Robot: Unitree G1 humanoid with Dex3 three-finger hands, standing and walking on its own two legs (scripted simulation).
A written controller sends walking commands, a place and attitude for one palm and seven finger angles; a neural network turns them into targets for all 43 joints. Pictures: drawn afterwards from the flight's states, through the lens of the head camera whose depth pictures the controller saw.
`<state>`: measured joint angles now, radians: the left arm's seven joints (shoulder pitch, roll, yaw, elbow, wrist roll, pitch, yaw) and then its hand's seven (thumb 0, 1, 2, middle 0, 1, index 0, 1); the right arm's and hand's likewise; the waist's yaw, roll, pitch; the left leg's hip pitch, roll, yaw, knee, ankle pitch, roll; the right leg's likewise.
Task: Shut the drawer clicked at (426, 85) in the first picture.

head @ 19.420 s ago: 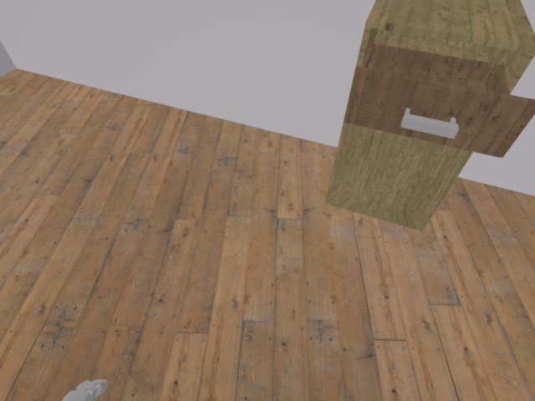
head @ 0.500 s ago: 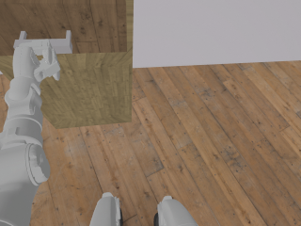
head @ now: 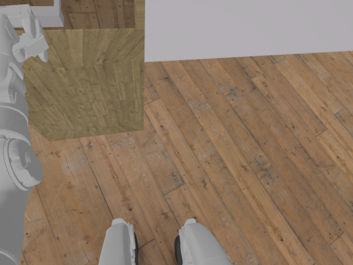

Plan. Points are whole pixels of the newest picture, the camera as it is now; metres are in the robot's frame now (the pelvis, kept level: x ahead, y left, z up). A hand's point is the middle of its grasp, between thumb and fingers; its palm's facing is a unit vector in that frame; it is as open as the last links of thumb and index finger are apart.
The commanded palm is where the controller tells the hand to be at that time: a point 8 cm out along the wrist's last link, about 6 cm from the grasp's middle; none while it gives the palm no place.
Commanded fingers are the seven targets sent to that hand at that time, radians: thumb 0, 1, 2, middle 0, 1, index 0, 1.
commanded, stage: push the drawer shut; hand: left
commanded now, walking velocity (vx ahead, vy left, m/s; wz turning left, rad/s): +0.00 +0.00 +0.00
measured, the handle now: (26, 8) +0.64 +0.24 +0.09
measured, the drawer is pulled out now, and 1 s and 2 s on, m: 0.00 0.00 0.00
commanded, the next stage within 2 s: pull the fist back off the drawer in 0.36 s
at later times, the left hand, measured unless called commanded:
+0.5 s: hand (36, 36) +0.56 +0.22 +0.09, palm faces +0.06 -1.00 -0.04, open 3.1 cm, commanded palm +0.60 +0.22 +0.09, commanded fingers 0.00 0.90 0.90 -1.40 -1.60 -1.40 -1.60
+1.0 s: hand (40, 39) +0.56 +0.21 +0.09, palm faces +0.08 -1.00 -0.03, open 3.0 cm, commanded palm +0.54 +0.22 +0.09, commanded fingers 0.00 0.90 0.90 -1.40 -1.60 -1.40 -1.60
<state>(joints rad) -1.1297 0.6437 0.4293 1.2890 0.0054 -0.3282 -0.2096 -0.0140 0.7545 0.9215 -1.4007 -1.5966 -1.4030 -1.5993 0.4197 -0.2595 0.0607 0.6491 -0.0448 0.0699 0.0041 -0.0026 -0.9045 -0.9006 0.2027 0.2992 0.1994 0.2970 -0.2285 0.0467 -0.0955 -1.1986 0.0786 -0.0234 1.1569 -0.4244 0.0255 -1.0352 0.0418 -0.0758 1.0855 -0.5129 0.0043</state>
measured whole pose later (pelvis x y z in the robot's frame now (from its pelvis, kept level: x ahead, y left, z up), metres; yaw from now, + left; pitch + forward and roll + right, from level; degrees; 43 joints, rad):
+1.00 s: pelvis -0.03 +0.01 -0.01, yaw +0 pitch +28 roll -7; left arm -1.23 0.66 0.37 1.25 0.02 -0.24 -0.15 0.00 0.73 0.92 -1.40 -1.60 -1.40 -1.60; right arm 0.43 -0.26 0.08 0.65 -0.06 0.00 0.01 0.00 -0.90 -0.90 0.20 0.30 0.20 0.30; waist -0.25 0.05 -0.08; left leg -1.30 0.07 -0.04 1.20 -0.39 0.04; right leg -1.12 0.03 -0.09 1.12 -0.48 0.01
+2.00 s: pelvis +0.04 -0.01 +0.09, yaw +3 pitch +2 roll +0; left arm -0.02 0.31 0.16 0.14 -0.09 -0.05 0.05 0.02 0.90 0.90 -1.40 -1.60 -1.41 -1.60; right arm 0.15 -0.24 0.05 0.55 0.04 0.04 -0.08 0.00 -0.91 -0.90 0.20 0.30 0.20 0.30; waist 0.02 0.05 -0.03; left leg -0.35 0.02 0.03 0.60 -0.28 0.01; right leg -0.23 0.00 -0.03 0.56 -0.37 -0.01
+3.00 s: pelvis +0.03 +0.00 +0.10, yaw +2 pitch -1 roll -1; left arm 0.60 0.37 0.33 -0.49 -0.06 -0.17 0.07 0.01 0.89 0.90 -1.41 -1.60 -1.41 -1.60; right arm 0.16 -0.24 0.00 0.54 0.00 0.03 -0.07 0.01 -0.90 -0.90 0.20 0.30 0.20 0.30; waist 0.01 0.07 0.02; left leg -0.24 0.02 0.06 0.44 -0.19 0.02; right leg -0.11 0.00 -0.01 0.39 -0.26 0.01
